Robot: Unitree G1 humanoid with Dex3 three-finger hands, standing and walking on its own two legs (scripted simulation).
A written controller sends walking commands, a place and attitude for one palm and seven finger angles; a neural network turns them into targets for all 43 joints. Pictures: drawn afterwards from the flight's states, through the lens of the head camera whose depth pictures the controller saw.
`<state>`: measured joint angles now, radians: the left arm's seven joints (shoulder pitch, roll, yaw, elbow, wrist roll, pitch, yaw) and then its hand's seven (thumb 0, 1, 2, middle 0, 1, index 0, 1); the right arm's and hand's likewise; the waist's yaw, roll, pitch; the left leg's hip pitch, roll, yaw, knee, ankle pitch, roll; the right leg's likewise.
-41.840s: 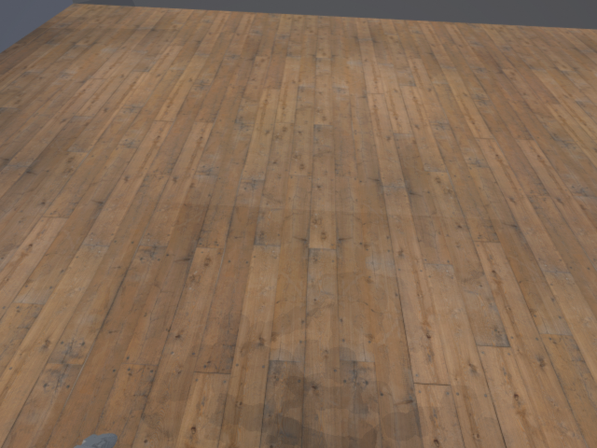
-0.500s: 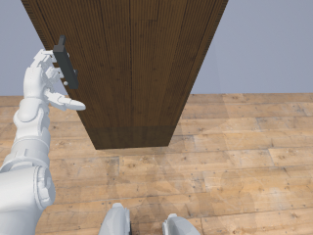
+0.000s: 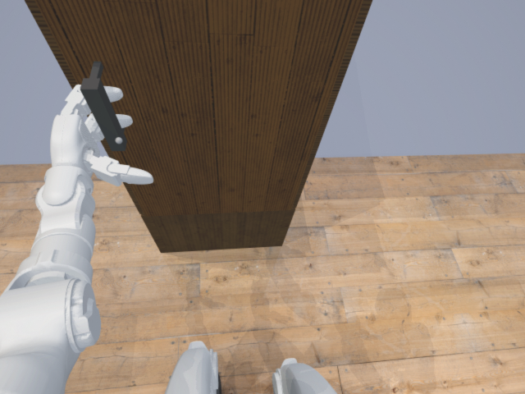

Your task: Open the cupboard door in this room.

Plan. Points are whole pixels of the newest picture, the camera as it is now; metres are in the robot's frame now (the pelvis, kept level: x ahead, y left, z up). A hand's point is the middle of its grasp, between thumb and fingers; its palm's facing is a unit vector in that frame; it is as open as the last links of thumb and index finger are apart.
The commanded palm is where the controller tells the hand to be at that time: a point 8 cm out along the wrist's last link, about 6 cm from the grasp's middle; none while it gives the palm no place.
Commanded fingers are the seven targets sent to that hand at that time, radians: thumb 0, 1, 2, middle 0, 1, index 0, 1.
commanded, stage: slide the fingers in behind the handle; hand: left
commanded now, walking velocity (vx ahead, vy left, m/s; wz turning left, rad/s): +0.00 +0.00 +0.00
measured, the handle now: (108, 108) +0.54 +0.22 +0.08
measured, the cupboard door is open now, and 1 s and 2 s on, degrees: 0 0 37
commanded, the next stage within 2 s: close the thumb around the handle in 0.20 s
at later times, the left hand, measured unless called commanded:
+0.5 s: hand (120, 140) +0.48 +0.20 +0.07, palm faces +0.05 -1.00 -0.01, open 13.0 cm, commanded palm +0.46 +0.24 +0.07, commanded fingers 0.00 0.12 0.56 -0.34 -1.27 -0.34 -1.27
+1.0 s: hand (121, 137) +0.49 +0.20 +0.07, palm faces +0.04 -1.00 +0.00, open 5.7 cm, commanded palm +0.46 +0.24 +0.07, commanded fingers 0.00 0.90 0.90 -0.40 -1.35 -0.40 -1.35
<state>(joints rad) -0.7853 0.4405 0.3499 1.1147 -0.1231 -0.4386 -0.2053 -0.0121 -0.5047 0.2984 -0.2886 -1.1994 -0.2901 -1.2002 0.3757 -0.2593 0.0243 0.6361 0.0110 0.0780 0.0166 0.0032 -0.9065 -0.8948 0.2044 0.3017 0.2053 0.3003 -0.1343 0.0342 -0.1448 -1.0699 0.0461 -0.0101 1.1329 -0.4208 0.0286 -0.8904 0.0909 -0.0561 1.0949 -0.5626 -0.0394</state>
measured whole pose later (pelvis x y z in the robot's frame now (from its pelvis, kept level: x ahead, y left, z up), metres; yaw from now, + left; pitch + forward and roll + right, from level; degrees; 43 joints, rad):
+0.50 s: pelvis +0.00 +0.00 +0.00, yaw +0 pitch +21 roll -4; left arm -0.80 0.44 0.34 1.13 -0.12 -0.44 -0.21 -0.01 -0.33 0.37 -0.31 -1.22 -0.31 -1.22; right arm 0.36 -0.26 0.02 0.63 0.01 0.08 0.01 0.00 -0.91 -0.89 0.20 0.30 0.21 0.30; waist -0.13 0.03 -0.15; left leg -1.07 0.04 -0.01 1.14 -0.42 0.03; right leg -0.89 0.09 -0.06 1.10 -0.57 -0.04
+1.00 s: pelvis +0.00 +0.01 +0.00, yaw +0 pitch +21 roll -4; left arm -0.80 0.44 0.36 1.13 -0.11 -0.44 -0.20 0.01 0.72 0.83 -0.38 -1.34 -0.38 -1.34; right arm 0.38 -0.26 0.03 0.64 0.01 0.08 0.01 0.00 -0.91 -0.89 0.20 0.30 0.21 0.30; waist -0.14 0.04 -0.14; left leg -1.08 0.04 0.00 1.14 -0.43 0.04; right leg -0.90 0.09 -0.05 1.09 -0.56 -0.03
